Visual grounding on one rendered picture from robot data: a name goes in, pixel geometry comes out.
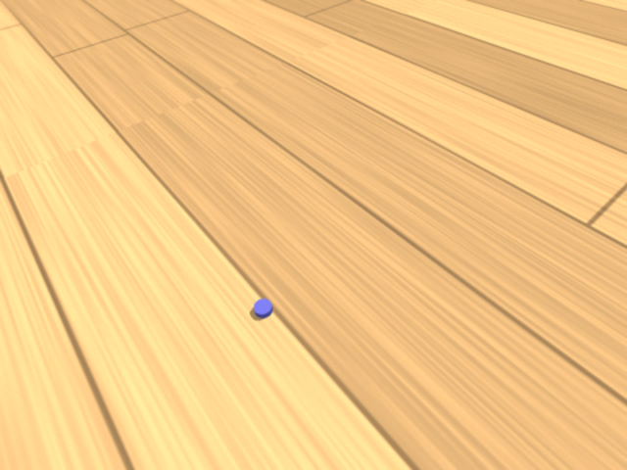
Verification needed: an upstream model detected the tin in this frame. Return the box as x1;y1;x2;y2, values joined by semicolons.
254;299;272;318

